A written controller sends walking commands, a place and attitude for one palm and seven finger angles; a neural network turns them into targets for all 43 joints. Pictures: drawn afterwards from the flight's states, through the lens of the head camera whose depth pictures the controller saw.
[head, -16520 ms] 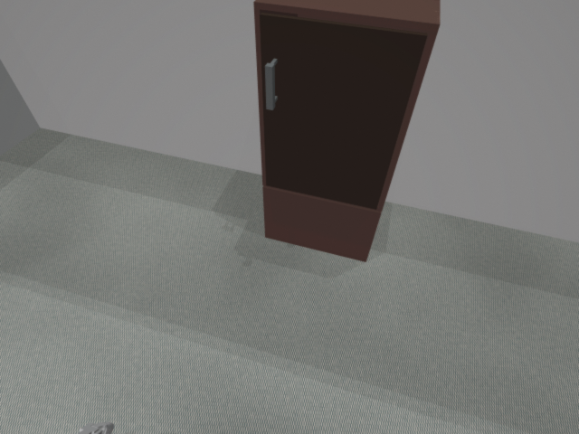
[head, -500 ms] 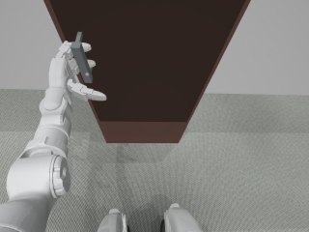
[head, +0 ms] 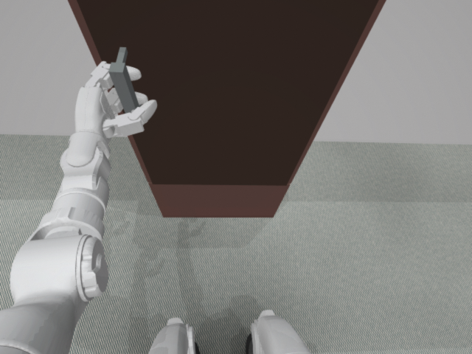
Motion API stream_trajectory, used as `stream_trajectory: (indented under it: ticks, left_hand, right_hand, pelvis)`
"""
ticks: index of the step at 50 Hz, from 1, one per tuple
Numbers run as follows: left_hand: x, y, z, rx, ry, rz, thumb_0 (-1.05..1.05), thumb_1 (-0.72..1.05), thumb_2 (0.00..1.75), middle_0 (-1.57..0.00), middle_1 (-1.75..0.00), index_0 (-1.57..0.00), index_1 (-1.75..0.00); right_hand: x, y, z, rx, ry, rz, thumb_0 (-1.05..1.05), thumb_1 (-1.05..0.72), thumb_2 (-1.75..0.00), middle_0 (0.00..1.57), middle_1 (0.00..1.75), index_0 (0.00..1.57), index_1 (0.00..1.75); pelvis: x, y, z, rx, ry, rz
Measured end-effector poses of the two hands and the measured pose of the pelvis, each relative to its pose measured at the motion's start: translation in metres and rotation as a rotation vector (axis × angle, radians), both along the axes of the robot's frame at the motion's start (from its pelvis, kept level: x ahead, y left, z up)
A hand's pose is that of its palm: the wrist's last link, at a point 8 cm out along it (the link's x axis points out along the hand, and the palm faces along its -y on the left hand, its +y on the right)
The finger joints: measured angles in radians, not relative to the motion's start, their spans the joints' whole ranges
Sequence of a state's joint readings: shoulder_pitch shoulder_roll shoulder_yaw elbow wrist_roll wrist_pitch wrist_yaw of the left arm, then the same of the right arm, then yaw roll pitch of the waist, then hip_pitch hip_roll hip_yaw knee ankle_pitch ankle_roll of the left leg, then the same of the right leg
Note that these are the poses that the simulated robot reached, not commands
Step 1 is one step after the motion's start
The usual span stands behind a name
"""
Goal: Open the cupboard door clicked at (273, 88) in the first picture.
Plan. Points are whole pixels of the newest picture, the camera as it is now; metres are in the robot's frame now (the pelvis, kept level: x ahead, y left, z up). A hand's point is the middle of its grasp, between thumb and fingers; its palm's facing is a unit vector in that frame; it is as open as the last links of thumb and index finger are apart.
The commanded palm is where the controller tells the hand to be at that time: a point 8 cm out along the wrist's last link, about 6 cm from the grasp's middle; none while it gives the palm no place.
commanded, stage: close the thumb around the handle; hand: left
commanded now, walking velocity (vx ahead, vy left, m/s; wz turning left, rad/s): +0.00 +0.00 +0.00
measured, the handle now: (129, 88) +0.56 +0.14 +0.07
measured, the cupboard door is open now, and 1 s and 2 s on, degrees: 0 23 39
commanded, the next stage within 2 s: pull the door open along its arc in 0.22 s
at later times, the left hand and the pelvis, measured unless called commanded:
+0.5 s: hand (138, 116) +0.49 +0.12 +0.07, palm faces -0.06 -1.00 -0.01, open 5.8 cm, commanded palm +0.45 +0.18 +0.08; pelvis +0.00 +0.00 +0.00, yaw +0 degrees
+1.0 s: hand (168, 187) +0.36 +0.07 +0.08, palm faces +0.33 -0.94 +0.06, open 6.0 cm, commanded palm +0.30 +0.12 +0.08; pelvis +0.01 -0.01 +0.02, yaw +2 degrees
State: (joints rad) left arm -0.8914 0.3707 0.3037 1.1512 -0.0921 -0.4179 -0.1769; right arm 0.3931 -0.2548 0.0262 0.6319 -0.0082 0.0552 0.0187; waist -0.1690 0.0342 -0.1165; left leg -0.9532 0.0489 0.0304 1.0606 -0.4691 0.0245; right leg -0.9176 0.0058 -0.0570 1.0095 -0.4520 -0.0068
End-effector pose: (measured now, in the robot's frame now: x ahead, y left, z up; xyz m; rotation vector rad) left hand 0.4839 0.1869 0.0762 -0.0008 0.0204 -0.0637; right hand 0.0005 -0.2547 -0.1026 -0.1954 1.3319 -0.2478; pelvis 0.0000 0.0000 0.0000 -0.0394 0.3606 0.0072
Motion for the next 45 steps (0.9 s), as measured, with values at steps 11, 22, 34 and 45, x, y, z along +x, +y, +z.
stream_trajectory:
  ticks: [11, 22, 34, 45]
  left_hand:
    - [-0.001, -0.005, 0.0, -0.002, -0.008, -0.019, 0.0, 0.72, 0.83, -0.35, -1.33, -0.37, -1.33]
    - [-0.004, -0.007, -0.001, 0.009, -0.013, 0.005, 0.0, 0.72, 0.83, -0.35, -1.34, -0.35, -1.35]
    - [-0.052, -0.011, -0.001, 0.002, -0.024, -0.017, 0.0, 0.73, 0.76, -0.33, -1.33, -0.33, -1.33]
    - [-0.137, -0.048, -0.003, -0.074, -0.042, 0.242, 0.01, 0.7, 0.78, -0.34, -1.33, -0.35, -1.28]
  right_hand:
    - [0.0, -0.001, 0.001, -0.014, -0.007, -0.001, 0.0, -0.91, -0.89, 0.2, 0.3, 0.2, 0.3]
    - [-0.002, 0.0, -0.002, -0.005, -0.007, 0.007, 0.0, -0.91, -0.89, 0.2, 0.3, 0.2, 0.3]
    - [0.033, 0.002, 0.009, 0.044, -0.104, -0.004, 0.0, -0.91, -0.89, 0.2, 0.3, 0.2, 0.3]
    - [0.129, 0.008, 0.024, 0.073, -0.348, 0.157, 0.01, -0.91, -0.89, 0.2, 0.3, 0.2, 0.3]
  pelvis:
    - [-0.001, 0.003, 0.0, -0.002, -0.001, -0.001]
    - [-0.005, 0.003, -0.003, 0.002, 0.003, -0.001]
    - [0.009, 0.0, 0.013, 0.018, -0.047, -0.023]
    - [0.015, -0.007, 0.019, 0.03, -0.108, -0.006]
